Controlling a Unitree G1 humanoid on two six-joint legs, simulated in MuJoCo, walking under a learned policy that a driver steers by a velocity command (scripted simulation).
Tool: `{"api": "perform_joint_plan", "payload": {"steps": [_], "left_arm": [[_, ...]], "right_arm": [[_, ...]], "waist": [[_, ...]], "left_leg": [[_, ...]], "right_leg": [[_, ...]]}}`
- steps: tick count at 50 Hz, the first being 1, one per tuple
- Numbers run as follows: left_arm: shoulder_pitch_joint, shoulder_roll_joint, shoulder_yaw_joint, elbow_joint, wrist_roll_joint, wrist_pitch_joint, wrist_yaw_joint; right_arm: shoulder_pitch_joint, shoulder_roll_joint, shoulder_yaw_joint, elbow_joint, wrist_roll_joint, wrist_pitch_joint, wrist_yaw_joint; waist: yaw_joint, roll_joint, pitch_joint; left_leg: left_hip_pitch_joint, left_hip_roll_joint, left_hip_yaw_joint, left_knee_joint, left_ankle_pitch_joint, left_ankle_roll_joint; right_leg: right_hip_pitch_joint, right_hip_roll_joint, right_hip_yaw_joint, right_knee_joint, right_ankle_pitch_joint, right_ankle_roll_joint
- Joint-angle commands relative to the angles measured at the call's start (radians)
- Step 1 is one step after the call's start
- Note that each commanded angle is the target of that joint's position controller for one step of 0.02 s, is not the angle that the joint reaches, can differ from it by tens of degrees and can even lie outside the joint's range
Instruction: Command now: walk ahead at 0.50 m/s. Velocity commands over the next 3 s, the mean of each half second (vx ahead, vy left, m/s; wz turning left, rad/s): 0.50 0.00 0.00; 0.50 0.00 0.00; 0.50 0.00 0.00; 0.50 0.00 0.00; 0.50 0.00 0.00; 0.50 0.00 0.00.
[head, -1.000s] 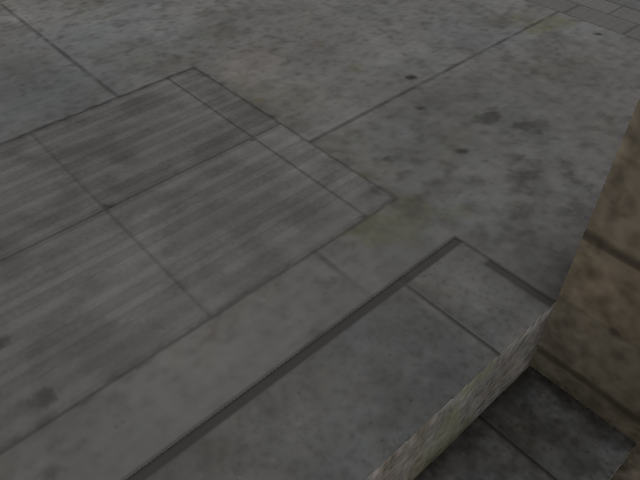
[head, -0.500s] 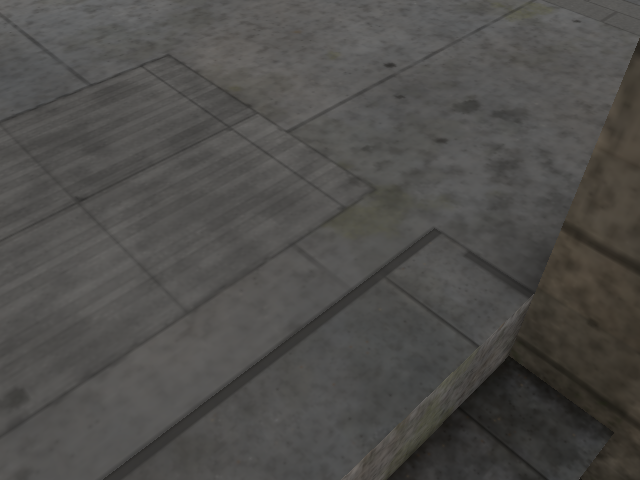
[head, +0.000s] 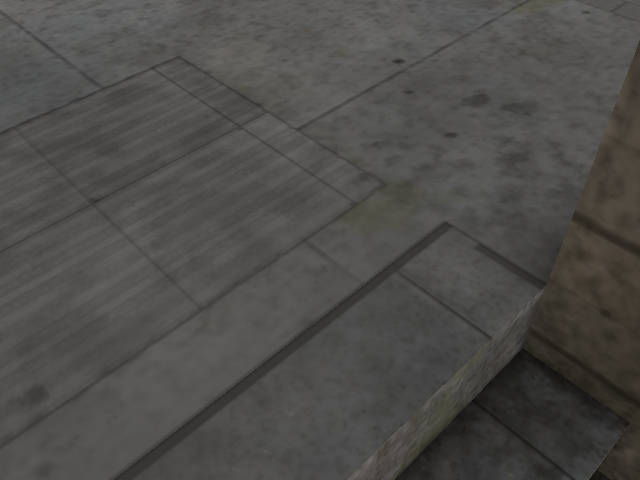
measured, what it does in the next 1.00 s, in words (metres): stands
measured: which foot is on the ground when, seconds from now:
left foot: down 0.00-1.00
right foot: down 0.00-1.00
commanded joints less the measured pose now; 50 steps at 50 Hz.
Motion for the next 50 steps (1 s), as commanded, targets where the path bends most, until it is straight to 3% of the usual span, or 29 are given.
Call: {"api": "perform_joint_plan", "payload": {"steps": [1,4,7,12,19,23,31,38,43,45,50], "left_arm": [[0.081,0.116,0.021,-0.024,-0.004,-0.005,0.002],[0.084,0.115,0.023,-0.032,-0.009,-0.006,0.002],[0.104,0.104,0.019,-0.019,0.0,0.002,0.003],[0.103,0.113,0.017,-0.018,0.002,0.002,0.003],[0.091,0.109,0.015,-0.026,-0.002,0.003,0.004],[0.085,0.114,0.017,-0.038,-0.006,0.0,-0.002],[0.089,0.122,0.019,-0.041,-0.003,-0.005,-0.003],[0.079,0.117,0.02,-0.057,-0.008,-0.004,-0.009],[0.116,0.108,0.016,-0.037,-0.001,0.001,-0.007],[0.105,0.128,0.019,-0.038,0.005,0.002,-0.004],[0.076,0.121,0.017,-0.052,-0.005,0.003,0.0]], "right_arm": [[-0.087,-0.04,-0.009,-0.094,-0.003,-0.021,0.002],[-0.081,-0.059,-0.014,-0.09,-0.007,-0.015,0.0],[-0.084,-0.054,-0.01,-0.088,-0.008,-0.003,0.001],[-0.096,-0.04,-0.004,-0.096,-0.003,-0.009,0.004],[-0.087,-0.05,-0.005,-0.098,-0.006,-0.008,0.003],[-0.105,-0.052,-0.008,-0.106,-0.003,-0.016,-0.001],[-0.107,-0.037,-0.005,-0.122,-0.001,-0.023,0.005],[-0.098,-0.059,-0.013,-0.121,-0.008,-0.02,-0.002],[-0.117,-0.037,-0.005,-0.127,-0.01,-0.018,0.001],[-0.101,-0.031,-0.001,-0.129,-0.002,-0.019,0.006],[-0.087,-0.055,-0.005,-0.119,-0.008,-0.012,0.005]], "waist": [[-0.016,0.0,0.034],[-0.015,0.041,0.014],[-0.008,0.021,0.012],[-0.006,-0.014,0.026],[-0.013,0.015,0.021],[-0.002,0.021,0.028],[-0.006,-0.016,0.033],[-0.006,0.039,0.018],[0.011,-0.003,0.018],[-0.001,-0.035,0.025],[-0.014,0.035,0.014]], "left_leg": [[-0.003,-0.008,0.026,-0.184,-0.053,0.106],[0.017,0.002,-0.03,-0.263,-0.072,0.116],[0.004,-0.013,-0.023,-0.24,-0.074,0.111],[-0.015,-0.027,0.028,-0.16,-0.05,0.099],[0.01,-0.022,-0.008,-0.215,-0.059,0.107],[-0.014,-0.013,-0.018,-0.226,-0.067,0.107],[-0.023,-0.016,0.029,-0.159,-0.046,0.1],[0.013,-0.005,-0.038,-0.255,-0.068,0.114],[-0.027,-0.024,0.021,-0.144,-0.057,0.098],[-0.028,-0.026,0.05,-0.114,-0.047,0.093],[0.026,-0.015,-0.021,-0.235,-0.052,0.111]], "right_leg": [[-0.01,-0.026,0.006,-0.042,0.253,-0.122],[-0.008,0.003,-0.022,0.011,0.322,-0.116],[0.0,0.003,-0.015,0.019,0.341,-0.108],[0.002,-0.027,0.011,-0.022,0.304,-0.111],[-0.018,-0.007,-0.01,-0.005,0.302,-0.106],[-0.012,-0.01,-0.001,-0.019,0.201,-0.114],[-0.001,-0.035,0.022,-0.056,0.205,-0.121],[-0.023,0.008,-0.018,0.008,0.269,-0.111],[0.011,-0.024,0.021,-0.026,0.252,-0.11],[0.007,-0.042,0.03,-0.045,0.266,-0.112],[-0.027,0.004,-0.018,0.013,0.335,-0.102]]}}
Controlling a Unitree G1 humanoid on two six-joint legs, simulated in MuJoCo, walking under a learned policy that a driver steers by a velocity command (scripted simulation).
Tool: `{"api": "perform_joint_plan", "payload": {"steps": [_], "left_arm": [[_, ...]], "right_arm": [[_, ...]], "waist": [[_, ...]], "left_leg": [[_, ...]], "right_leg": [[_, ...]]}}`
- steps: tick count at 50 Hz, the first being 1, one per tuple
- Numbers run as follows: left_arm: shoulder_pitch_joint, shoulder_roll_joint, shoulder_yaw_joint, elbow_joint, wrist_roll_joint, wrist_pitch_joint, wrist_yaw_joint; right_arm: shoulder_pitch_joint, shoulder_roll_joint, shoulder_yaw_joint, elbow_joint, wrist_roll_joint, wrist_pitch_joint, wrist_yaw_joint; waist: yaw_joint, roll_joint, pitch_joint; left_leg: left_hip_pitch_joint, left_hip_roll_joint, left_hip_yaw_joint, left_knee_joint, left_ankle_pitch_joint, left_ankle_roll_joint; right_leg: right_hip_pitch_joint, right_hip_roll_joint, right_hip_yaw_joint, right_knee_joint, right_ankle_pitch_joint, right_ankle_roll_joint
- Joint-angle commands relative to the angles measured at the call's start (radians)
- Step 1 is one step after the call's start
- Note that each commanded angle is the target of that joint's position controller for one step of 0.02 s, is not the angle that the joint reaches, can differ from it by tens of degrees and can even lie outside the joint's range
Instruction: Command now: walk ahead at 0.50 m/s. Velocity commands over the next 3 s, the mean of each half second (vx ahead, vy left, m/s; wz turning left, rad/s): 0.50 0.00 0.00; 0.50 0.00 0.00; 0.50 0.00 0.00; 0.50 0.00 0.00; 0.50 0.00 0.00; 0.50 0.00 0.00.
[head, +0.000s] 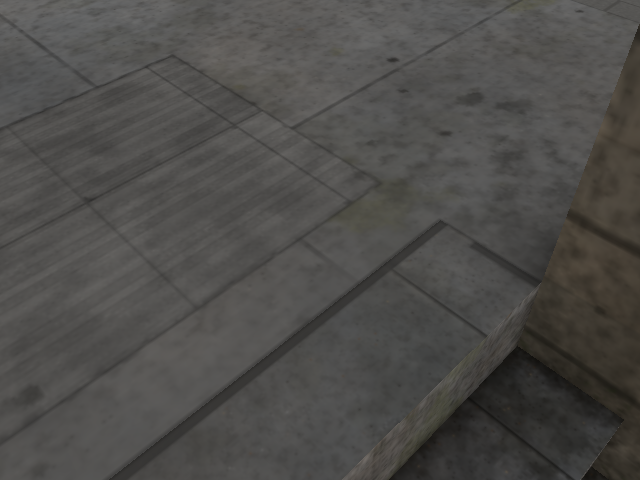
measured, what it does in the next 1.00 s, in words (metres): stands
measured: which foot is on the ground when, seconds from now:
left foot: down 0.00-1.00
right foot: down 0.00-1.00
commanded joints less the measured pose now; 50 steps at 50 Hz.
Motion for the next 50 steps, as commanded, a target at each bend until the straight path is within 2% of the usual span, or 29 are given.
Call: {"api": "perform_joint_plan", "payload": {"steps": [1,4,5,8,10,12,14,16,19,22,24,26,28,30,33,35,37,40,41,44,47,50], "left_arm": [[0.066,0.128,0.027,-0.039,-0.008,-0.008,0.002],[0.087,0.111,0.023,-0.032,-0.007,-0.007,-0.003],[0.097,0.111,0.023,-0.026,-0.004,-0.008,-0.004],[0.103,0.127,0.026,-0.019,0.0,-0.012,-0.003],[0.072,0.137,0.028,-0.028,0.002,-0.013,-0.001],[0.052,0.128,0.026,-0.039,-0.004,-0.013,0.0],[0.059,0.123,0.027,-0.044,-0.009,-0.013,-0.002],[0.067,0.118,0.027,-0.045,-0.007,-0.01,-0.006],[0.096,0.111,0.023,-0.035,-0.003,-0.008,-0.007],[0.111,0.133,0.026,-0.024,0.001,-0.011,-0.004],[0.078,0.142,0.028,-0.033,0.002,-0.013,-0.002],[0.049,0.136,0.026,-0.045,-0.004,-0.014,-0.001],[0.056,0.129,0.027,-0.05,-0.009,-0.014,-0.002],[0.067,0.124,0.027,-0.051,-0.008,-0.011,-0.005],[0.092,0.113,0.023,-0.041,-0.003,-0.007,-0.007],[0.111,0.127,0.025,-0.03,0.001,-0.009,-0.005],[0.1,0.137,0.026,-0.03,0.0,-0.012,-0.004],[0.051,0.14,0.026,-0.045,-0.002,-0.013,-0.001],[0.042,0.135,0.026,-0.05,-0.005,-0.013,-0.001],[0.06,0.125,0.027,-0.054,-0.01,-0.012,-0.005],[0.081,0.111,0.022,-0.048,-0.005,-0.007,-0.009],[0.108,0.13,0.025,-0.032,0.002,-0.009,-0.006]], "right_arm": [[-0.087,-0.059,-0.016,-0.086,0.0,-0.016,-0.005],[-0.118,-0.053,-0.016,-0.092,-0.003,-0.018,-0.008],[-0.122,-0.044,-0.014,-0.098,-0.001,-0.021,-0.007],[-0.117,-0.03,-0.009,-0.105,0.005,-0.03,-0.004],[-0.097,-0.034,-0.009,-0.102,0.007,-0.032,-0.002],[-0.084,-0.049,-0.014,-0.096,0.0,-0.028,-0.003],[-0.081,-0.065,-0.019,-0.092,-0.003,-0.021,-0.005],[-0.09,-0.068,-0.021,-0.092,-0.003,-0.016,-0.008],[-0.124,-0.046,-0.016,-0.101,-0.002,-0.019,-0.008],[-0.125,-0.027,-0.009,-0.11,0.006,-0.029,-0.003],[-0.105,-0.032,-0.008,-0.108,0.009,-0.032,-0.001],[-0.089,-0.047,-0.013,-0.1,0.002,-0.029,-0.002],[-0.083,-0.065,-0.018,-0.096,-0.003,-0.022,-0.004],[-0.089,-0.07,-0.021,-0.095,-0.003,-0.016,-0.007],[-0.124,-0.049,-0.016,-0.104,-0.002,-0.018,-0.008],[-0.128,-0.031,-0.011,-0.111,0.004,-0.024,-0.004],[-0.123,-0.028,-0.008,-0.115,0.007,-0.031,-0.002],[-0.091,-0.041,-0.01,-0.107,0.005,-0.031,-0.001],[-0.084,-0.052,-0.013,-0.103,0.001,-0.028,-0.002],[-0.084,-0.074,-0.021,-0.098,-0.004,-0.017,-0.007],[-0.121,-0.058,-0.018,-0.106,-0.004,-0.016,-0.009],[-0.127,-0.031,-0.01,-0.115,0.005,-0.026,-0.004]], "waist": [[-0.007,0.055,0.007],[0.016,0.045,0.017],[0.02,0.017,0.021],[0.014,-0.026,0.029],[-0.005,-0.019,0.036],[-0.016,0.026,0.028],[-0.012,0.061,0.008],[-0.001,0.065,0.007],[0.022,0.029,0.019],[0.021,-0.027,0.023],[0.0,-0.025,0.032],[-0.015,0.02,0.028],[-0.012,0.06,0.006],[-0.001,0.066,-0.001],[0.022,0.031,0.016],[0.026,-0.019,0.021],[0.016,-0.03,0.026],[-0.014,-0.001,0.033],[-0.018,0.025,0.029],[-0.006,0.073,-0.001],[0.02,0.051,0.018],[0.025,-0.024,0.024]], "left_leg": [[0.014,0.008,-0.031,-0.269,-0.061,0.124],[-0.028,0.006,-0.025,-0.238,-0.072,0.118],[-0.04,0.0,0.001,-0.193,-0.067,0.112],[-0.058,-0.003,0.064,-0.099,-0.048,0.1],[-0.022,0.002,0.062,-0.128,-0.034,0.106],[0.024,0.008,0.019,-0.208,-0.036,0.119],[0.041,0.016,-0.036,-0.277,-0.054,0.128],[0.02,0.016,-0.056,-0.301,-0.073,0.129],[-0.032,0.006,-0.007,-0.209,-0.065,0.116],[-0.066,0.0,0.068,-0.095,-0.048,0.098],[-0.028,0.004,0.074,-0.11,-0.033,0.104],[0.024,0.008,0.033,-0.19,-0.03,0.117],[0.046,0.017,-0.026,-0.267,-0.047,0.128],[0.03,0.017,-0.053,-0.298,-0.069,0.129],[-0.028,0.008,-0.009,-0.215,-0.068,0.117],[-0.064,-0.001,0.052,-0.118,-0.055,0.101],[-0.06,0.003,0.08,-0.082,-0.044,0.098],[0.011,0.009,0.052,-0.161,-0.033,0.113],[0.035,0.012,0.023,-0.209,-0.034,0.12],[0.046,0.022,-0.056,-0.305,-0.065,0.131],[-0.017,0.015,-0.034,-0.256,-0.079,0.123],[-0.063,0.002,0.059,-0.111,-0.055,0.1]], "right_leg": [[-0.012,0.01,-0.027,0.007,0.298,-0.107],[0.007,0.002,-0.005,-0.016,0.192,-0.111],[0.014,-0.014,0.013,-0.039,0.168,-0.115],[0.029,-0.053,0.048,-0.09,0.162,-0.124],[-0.004,-0.046,0.033,-0.091,0.195,-0.123],[-0.034,-0.011,-0.005,-0.048,0.262,-0.115],[-0.03,0.017,-0.03,0.001,0.312,-0.108],[-0.018,0.025,-0.031,0.017,0.282,-0.107],[0.009,-0.003,0.005,-0.019,0.203,-0.112],[0.04,-0.054,0.052,-0.077,0.188,-0.123],[0.005,-0.053,0.041,-0.09,0.213,-0.123],[-0.032,-0.017,0.0,-0.05,0.281,-0.114],[-0.03,0.015,-0.029,0.003,0.339,-0.107],[-0.015,0.025,-0.033,0.023,0.313,-0.105],[0.007,0.0,0.002,-0.014,0.209,-0.11],[0.036,-0.04,0.043,-0.06,0.183,-0.118],[0.033,-0.06,0.057,-0.091,0.185,-0.123],[-0.027,-0.03,0.015,-0.073,0.24,-0.117],[-0.042,-0.009,-0.006,-0.046,0.276,-0.112],[-0.028,0.028,-0.035,0.02,0.315,-0.104],[-0.004,0.014,-0.01,-0.002,0.202,-0.107],[0.033,-0.044,0.048,-0.069,0.17,-0.119]]}}
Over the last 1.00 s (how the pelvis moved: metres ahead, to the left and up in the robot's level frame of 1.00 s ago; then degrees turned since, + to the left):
0.00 0.00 0.00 0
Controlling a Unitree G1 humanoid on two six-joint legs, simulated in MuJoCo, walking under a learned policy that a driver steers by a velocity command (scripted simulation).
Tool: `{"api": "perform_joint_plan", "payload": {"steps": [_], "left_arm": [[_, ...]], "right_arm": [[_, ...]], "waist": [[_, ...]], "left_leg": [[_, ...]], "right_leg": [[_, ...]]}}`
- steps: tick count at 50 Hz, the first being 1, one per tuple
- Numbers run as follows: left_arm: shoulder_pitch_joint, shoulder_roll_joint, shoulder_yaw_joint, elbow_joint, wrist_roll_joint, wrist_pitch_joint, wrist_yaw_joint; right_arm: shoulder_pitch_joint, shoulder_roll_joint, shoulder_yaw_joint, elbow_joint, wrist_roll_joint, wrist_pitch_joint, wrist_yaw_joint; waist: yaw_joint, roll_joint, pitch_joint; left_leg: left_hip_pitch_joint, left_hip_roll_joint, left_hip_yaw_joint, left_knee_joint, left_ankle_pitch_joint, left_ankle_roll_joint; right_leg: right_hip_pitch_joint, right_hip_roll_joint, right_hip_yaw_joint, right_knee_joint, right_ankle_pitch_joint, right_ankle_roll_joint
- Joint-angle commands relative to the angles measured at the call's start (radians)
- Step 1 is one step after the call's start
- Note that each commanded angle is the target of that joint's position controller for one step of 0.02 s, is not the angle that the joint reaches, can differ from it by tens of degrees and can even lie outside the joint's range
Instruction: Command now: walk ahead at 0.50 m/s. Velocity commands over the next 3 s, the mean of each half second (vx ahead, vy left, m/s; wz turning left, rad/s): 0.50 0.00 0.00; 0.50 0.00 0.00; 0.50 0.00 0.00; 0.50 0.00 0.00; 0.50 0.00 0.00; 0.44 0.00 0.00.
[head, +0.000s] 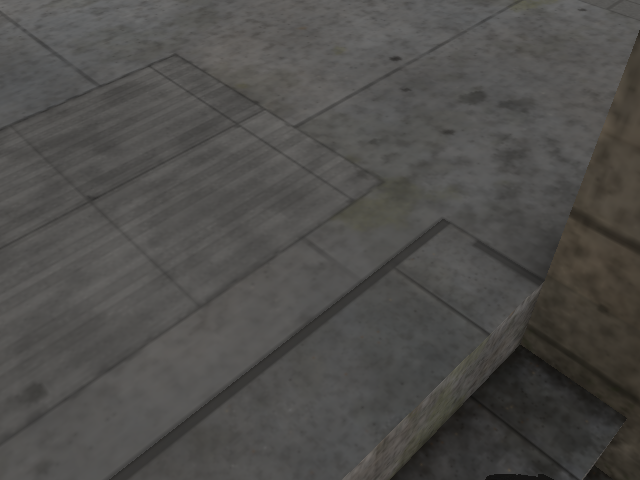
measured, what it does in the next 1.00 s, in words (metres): stands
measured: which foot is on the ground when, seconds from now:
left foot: down 0.00-1.00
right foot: down 0.00-1.00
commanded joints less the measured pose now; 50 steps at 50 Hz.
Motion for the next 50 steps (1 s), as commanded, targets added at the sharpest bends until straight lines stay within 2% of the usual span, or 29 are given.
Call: {"api": "perform_joint_plan", "payload": {"steps": [1,3,6,7,8,10,13,15,17,19,20,22,23,24,25,26,27,29,32,33,36,39,40,43,46,47,50], "left_arm": [[0.118,0.121,0.023,-0.004,0.003,-0.006,0.004],[0.091,0.124,0.023,-0.01,0.0,-0.008,0.006],[0.056,0.12,0.023,-0.026,-0.004,-0.008,0.007],[0.051,0.102,0.019,-0.031,-0.006,-0.009,0.004],[0.061,0.101,0.02,-0.031,-0.008,-0.008,0.002],[0.09,0.106,0.023,-0.026,-0.008,-0.005,0.001],[0.116,0.109,0.02,-0.011,0.005,-0.002,0.001],[0.116,0.121,0.022,-0.006,0.004,-0.006,0.003],[0.088,0.124,0.022,-0.012,-0.001,-0.008,0.006],[0.066,0.118,0.021,-0.02,-0.004,-0.008,0.007],[0.044,0.106,0.018,-0.029,-0.003,-0.009,0.005],[0.062,0.102,0.02,-0.032,-0.008,-0.009,0.001],[0.074,0.095,0.019,-0.029,-0.01,-0.007,0.0],[0.078,0.091,0.017,-0.029,-0.006,-0.004,-0.001],[0.094,0.104,0.021,-0.024,-0.002,-0.003,-0.001],[0.104,0.104,0.02,-0.019,0.002,-0.002,0.0],[0.112,0.109,0.02,-0.013,0.005,-0.003,0.001],[0.112,0.121,0.022,-0.008,0.004,-0.006,0.002],[0.073,0.122,0.022,-0.018,-0.003,-0.008,0.006],[0.053,0.103,0.016,-0.025,-0.004,-0.008,0.005],[0.071,0.098,0.018,-0.027,-0.008,-0.008,0.002],[0.078,0.091,0.016,-0.026,-0.001,-0.003,-0.003],[0.095,0.108,0.02,-0.02,0.001,-0.003,-0.001],[0.103,0.12,0.022,-0.011,0.003,-0.006,0.002],[0.075,0.119,0.022,-0.018,-0.002,-0.008,0.005],[0.056,0.102,0.016,-0.025,-0.003,-0.008,0.003],[0.068,0.098,0.017,-0.027,-0.007,-0.008,0.001]], "right_arm": [[-0.117,-0.026,-0.004,-0.105,0.005,-0.028,0.002],[-0.106,-0.029,-0.003,-0.104,0.004,-0.031,0.004],[-0.077,-0.053,-0.01,-0.093,-0.001,-0.025,0.003],[-0.081,-0.065,-0.014,-0.094,-0.001,-0.021,0.002],[-0.078,-0.073,-0.016,-0.092,-0.003,-0.017,0.001],[-0.095,-0.068,-0.017,-0.09,-0.008,-0.012,-0.002],[-0.126,-0.032,-0.007,-0.104,0.002,-0.02,0.0],[-0.12,-0.025,-0.004,-0.109,0.006,-0.028,0.002],[-0.106,-0.028,-0.003,-0.108,0.004,-0.032,0.004],[-0.092,-0.039,-0.006,-0.102,-0.001,-0.029,0.005],[-0.083,-0.053,-0.009,-0.101,0.002,-0.026,0.005],[-0.078,-0.074,-0.017,-0.095,-0.004,-0.017,0.001],[-0.089,-0.073,-0.017,-0.096,-0.006,-0.014,0.0],[-0.102,-0.067,-0.016,-0.099,-0.005,-0.012,-0.001],[-0.112,-0.056,-0.014,-0.099,-0.005,-0.013,-0.002],[-0.124,-0.043,-0.01,-0.104,-0.001,-0.016,-0.001],[-0.126,-0.033,-0.007,-0.108,0.002,-0.02,0.0],[-0.119,-0.025,-0.004,-0.112,0.006,-0.028,0.002],[-0.099,-0.033,-0.004,-0.108,0.002,-0.031,0.005],[-0.098,-0.041,-0.006,-0.108,0.001,-0.029,0.006],[-0.09,-0.064,-0.014,-0.102,-0.005,-0.018,0.002],[-0.113,-0.056,-0.013,-0.107,-0.002,-0.015,0.0],[-0.115,-0.047,-0.011,-0.106,-0.002,-0.017,-0.001],[-0.116,-0.028,-0.005,-0.112,0.004,-0.027,0.002],[-0.102,-0.032,-0.005,-0.11,0.002,-0.03,0.004],[-0.102,-0.039,-0.006,-0.112,0.002,-0.029,0.005],[-0.093,-0.06,-0.013,-0.106,-0.004,-0.02,0.002]], "waist": [[0.01,-0.035,0.02],[-0.005,-0.022,0.024],[-0.026,0.028,0.018],[-0.023,0.045,0.006],[-0.018,0.06,-0.009],[0.0,0.079,-0.008],[0.019,-0.016,0.023],[0.011,-0.039,0.024],[-0.006,-0.022,0.026],[-0.018,0.011,0.022],[-0.026,0.017,0.019],[-0.017,0.063,-0.012],[-0.007,0.076,-0.017],[0.002,0.067,-0.006],[0.01,0.053,0.008],[0.018,0.019,0.019],[0.018,-0.013,0.025],[0.011,-0.036,0.025],[-0.013,-0.005,0.025],[-0.018,0.007,0.022],[-0.009,0.056,-0.01],[0.007,0.039,0.01],[0.011,0.026,0.016],[0.009,-0.022,0.025],[-0.009,-0.004,0.025],[-0.014,0.005,0.022],[-0.008,0.051,-0.005]], "left_leg": [[-0.059,-0.008,0.065,-0.101,-0.051,0.106],[-0.029,-0.003,0.064,-0.117,-0.043,0.113],[0.043,0.004,0.001,-0.237,-0.04,0.131],[0.056,0.013,-0.036,-0.286,-0.04,0.136],[0.057,0.015,-0.065,-0.317,-0.051,0.138],[0.013,0.011,-0.072,-0.316,-0.09,0.138],[-0.054,-0.008,0.026,-0.155,-0.059,0.114],[-0.062,-0.007,0.07,-0.092,-0.049,0.105],[-0.027,-0.002,0.068,-0.113,-0.043,0.112],[0.015,0.002,0.031,-0.182,-0.044,0.124],[0.045,0.008,0.0,-0.242,-0.035,0.129],[0.061,0.017,-0.067,-0.32,-0.053,0.138],[0.041,0.018,-0.079,-0.329,-0.076,0.138],[0.017,0.016,-0.075,-0.32,-0.086,0.136],[-0.011,0.007,-0.049,-0.277,-0.086,0.132],[-0.03,0.0,-0.012,-0.217,-0.073,0.123],[-0.048,-0.006,0.025,-0.159,-0.059,0.114],[-0.057,-0.006,0.068,-0.098,-0.049,0.105],[-0.004,0.001,0.051,-0.148,-0.043,0.118],[0.02,0.006,0.025,-0.197,-0.04,0.123],[0.043,0.018,-0.052,-0.294,-0.066,0.134],[0.003,0.012,-0.041,-0.272,-0.072,0.128],[-0.015,0.003,-0.012,-0.225,-0.068,0.123],[-0.043,-0.004,0.055,-0.124,-0.051,0.108],[-0.008,0.001,0.047,-0.153,-0.047,0.117],[0.014,0.006,0.026,-0.194,-0.042,0.121],[0.037,0.017,-0.042,-0.282,-0.064,0.131]], "right_leg": [[0.04,-0.058,0.054,-0.098,0.179,-0.123],[0.017,-0.053,0.04,-0.104,0.207,-0.122],[-0.035,-0.004,-0.014,-0.048,0.293,-0.111],[-0.034,0.015,-0.032,-0.014,0.349,-0.104],[-0.021,0.027,-0.04,0.011,0.364,-0.102],[0.006,0.028,-0.033,0.014,0.263,-0.103],[0.025,-0.03,0.033,-0.066,0.166,-0.116],[0.037,-0.061,0.059,-0.105,0.168,-0.123],[0.013,-0.055,0.043,-0.109,0.198,-0.122],[-0.015,-0.024,0.007,-0.076,0.247,-0.114],[-0.036,-0.002,-0.016,-0.047,0.311,-0.108],[-0.023,0.027,-0.04,0.011,0.361,-0.102],[-0.004,0.032,-0.039,0.019,0.32,-0.1],[0.001,0.029,-0.032,0.011,0.269,-0.101],[0.006,0.015,-0.015,-0.011,0.202,-0.106],[0.008,-0.006,0.01,-0.042,0.169,-0.11],[0.019,-0.028,0.033,-0.068,0.158,-0.115],[0.032,-0.059,0.058,-0.105,0.162,-0.122],[-0.004,-0.039,0.025,-0.096,0.215,-0.118],[-0.018,-0.018,0.001,-0.07,0.269,-0.11],[-0.008,0.021,-0.032,-0.002,0.317,-0.102],[-0.005,0.013,-0.013,-0.02,0.218,-0.104],[0.002,-0.003,0.005,-0.042,0.177,-0.109],[0.022,-0.047,0.047,-0.095,0.164,-0.119],[-0.003,-0.037,0.027,-0.093,0.202,-0.117],[-0.015,-0.018,0.006,-0.073,0.249,-0.111],[-0.01,0.017,-0.025,-0.014,0.292,-0.103]]}}
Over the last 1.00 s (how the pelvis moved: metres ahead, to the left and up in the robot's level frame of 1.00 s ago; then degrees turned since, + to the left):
0.00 0.00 0.00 0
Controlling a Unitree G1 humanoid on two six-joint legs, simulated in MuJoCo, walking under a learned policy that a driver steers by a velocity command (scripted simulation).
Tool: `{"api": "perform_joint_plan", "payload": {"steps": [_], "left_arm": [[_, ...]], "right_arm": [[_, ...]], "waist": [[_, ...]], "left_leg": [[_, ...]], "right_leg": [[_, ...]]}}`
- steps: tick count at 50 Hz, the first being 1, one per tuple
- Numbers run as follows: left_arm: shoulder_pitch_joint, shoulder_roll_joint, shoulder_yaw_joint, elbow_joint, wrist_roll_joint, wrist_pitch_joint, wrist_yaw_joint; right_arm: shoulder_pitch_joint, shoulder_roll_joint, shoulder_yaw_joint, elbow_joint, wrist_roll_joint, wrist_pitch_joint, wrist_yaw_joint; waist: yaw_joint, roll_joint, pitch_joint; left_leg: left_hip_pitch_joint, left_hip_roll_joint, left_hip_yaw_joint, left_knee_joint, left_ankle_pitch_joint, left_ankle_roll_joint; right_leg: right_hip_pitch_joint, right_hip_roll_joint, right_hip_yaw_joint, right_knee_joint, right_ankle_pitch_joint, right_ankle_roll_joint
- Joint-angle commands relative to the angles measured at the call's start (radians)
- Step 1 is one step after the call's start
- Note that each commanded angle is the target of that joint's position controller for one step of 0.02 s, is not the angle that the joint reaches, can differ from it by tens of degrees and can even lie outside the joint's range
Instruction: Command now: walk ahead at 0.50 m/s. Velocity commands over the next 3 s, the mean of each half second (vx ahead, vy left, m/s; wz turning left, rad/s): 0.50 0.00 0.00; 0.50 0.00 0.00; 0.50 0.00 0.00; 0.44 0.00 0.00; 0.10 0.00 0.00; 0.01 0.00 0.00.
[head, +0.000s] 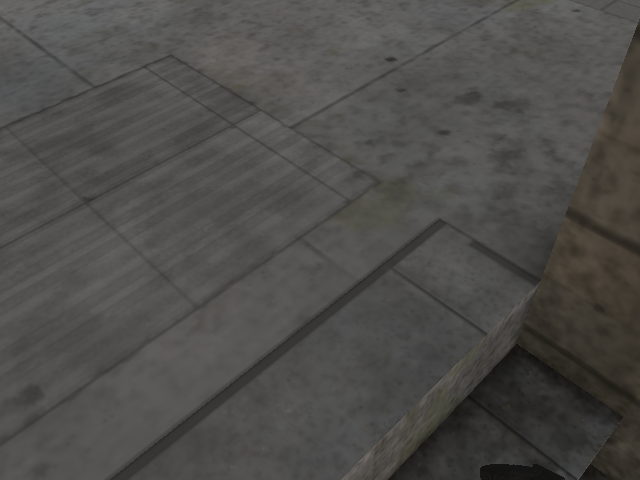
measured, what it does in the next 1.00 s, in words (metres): stands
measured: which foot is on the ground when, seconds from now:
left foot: down 0.00-1.00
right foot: down 0.00-1.00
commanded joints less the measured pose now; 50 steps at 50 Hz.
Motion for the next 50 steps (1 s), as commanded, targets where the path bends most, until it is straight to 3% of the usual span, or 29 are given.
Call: {"api": "perform_joint_plan", "payload": {"steps": [1,7,12,15,18,20,23,27,29,32,36,42,44,46,50], "left_arm": [[0.064,0.105,0.022,-0.033,-0.001,-0.006,0.0],[0.094,0.129,0.027,-0.019,0.007,-0.005,0.002],[0.049,0.109,0.022,-0.033,-0.001,-0.008,0.002],[0.064,0.106,0.023,-0.034,-0.001,-0.006,0.0],[0.074,0.104,0.021,-0.03,0.005,-0.004,-0.003],[0.096,0.127,0.027,-0.02,0.007,-0.005,0.001],[0.08,0.131,0.027,-0.022,0.005,-0.007,0.003],[0.047,0.111,0.022,-0.037,-0.003,-0.007,0.003],[0.065,0.108,0.023,-0.034,-0.002,-0.007,0.001],[0.068,0.102,0.02,-0.034,0.005,-0.003,-0.003],[0.088,0.132,0.027,-0.021,0.006,-0.006,0.002],[0.051,0.113,0.023,-0.038,-0.003,-0.007,0.002],[0.065,0.107,0.023,-0.037,0.0,-0.005,-0.001],[0.065,0.102,0.02,-0.036,0.004,-0.003,-0.003],[0.086,0.132,0.028,-0.023,0.006,-0.006,0.002]], "right_arm": [[-0.092,-0.066,-0.018,-0.088,-0.003,-0.01,-0.004],[-0.109,-0.033,-0.01,-0.095,0.004,-0.02,-0.003],[-0.09,-0.052,-0.013,-0.093,-0.001,-0.019,0.0],[-0.091,-0.065,-0.018,-0.089,-0.003,-0.011,-0.003],[-0.109,-0.052,-0.015,-0.094,0.001,-0.011,-0.004],[-0.109,-0.038,-0.012,-0.094,0.002,-0.016,-0.003],[-0.102,-0.033,-0.009,-0.096,0.004,-0.023,-0.001],[-0.093,-0.056,-0.015,-0.095,-0.003,-0.016,-0.001],[-0.086,-0.065,-0.018,-0.089,-0.004,-0.01,-0.003],[-0.11,-0.055,-0.016,-0.095,0.0,-0.01,-0.004],[-0.107,-0.033,-0.01,-0.098,0.004,-0.021,-0.002],[-0.09,-0.061,-0.016,-0.095,-0.004,-0.012,-0.001],[-0.09,-0.064,-0.018,-0.091,-0.003,-0.009,-0.003],[-0.11,-0.056,-0.016,-0.096,0.0,-0.01,-0.004],[-0.107,-0.033,-0.01,-0.099,0.004,-0.021,-0.002]], "waist": [[-0.004,0.057,-0.004],[0.008,-0.015,0.024],[-0.014,0.027,0.011],[-0.003,0.055,-0.003],[0.009,0.024,0.013],[0.013,-0.002,0.019],[0.0,-0.011,0.024],[-0.015,0.04,0.005],[-0.005,0.056,-0.011],[0.009,0.03,0.016],[0.006,-0.015,0.025],[-0.013,0.049,-0.005],[-0.002,0.055,-0.007],[0.009,0.034,0.015],[0.007,-0.015,0.025]], "left_leg": [[0.023,0.011,-0.061,-0.284,-0.069,0.14],[-0.045,-0.008,0.04,-0.124,-0.049,0.118],[0.022,0.006,-0.011,-0.222,-0.042,0.134],[0.022,0.012,-0.057,-0.279,-0.068,0.139],[-0.008,0.003,-0.025,-0.227,-0.057,0.131],[-0.034,-0.007,0.023,-0.15,-0.054,0.121],[-0.031,-0.005,0.045,-0.124,-0.044,0.12],[0.033,0.008,-0.026,-0.239,-0.041,0.136],[0.027,0.012,-0.056,-0.278,-0.069,0.138],[-0.007,0.005,-0.033,-0.239,-0.061,0.132],[-0.04,-0.007,0.046,-0.119,-0.048,0.117],[0.036,0.011,-0.041,-0.258,-0.05,0.137],[0.017,0.012,-0.058,-0.28,-0.075,0.137],[-0.006,0.006,-0.037,-0.246,-0.065,0.133],[-0.04,-0.006,0.044,-0.122,-0.049,0.117]], "right_leg": [[-0.014,0.021,-0.028,0.009,0.253,-0.102],[0.012,-0.041,0.041,-0.073,0.147,-0.118],[-0.023,0.0,-0.012,-0.029,0.258,-0.107],[-0.014,0.02,-0.025,0.006,0.249,-0.102],[-0.01,0.003,-0.001,-0.021,0.185,-0.106],[0.007,-0.028,0.032,-0.057,0.149,-0.114],[0.003,-0.042,0.039,-0.079,0.164,-0.118],[-0.025,0.007,-0.019,-0.016,0.299,-0.105],[-0.009,0.021,-0.028,0.014,0.275,-0.102],[-0.016,0.008,-0.003,-0.019,0.174,-0.105],[0.008,-0.043,0.046,-0.08,0.142,-0.119],[-0.02,0.015,-0.025,-0.001,0.307,-0.104],[-0.008,0.022,-0.024,0.012,0.244,-0.102],[-0.018,0.01,-0.004,-0.017,0.171,-0.105],[0.006,-0.041,0.046,-0.079,0.136,-0.118]]}}
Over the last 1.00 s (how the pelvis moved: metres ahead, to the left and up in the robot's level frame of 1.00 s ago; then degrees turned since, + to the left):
0.00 0.00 0.00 -1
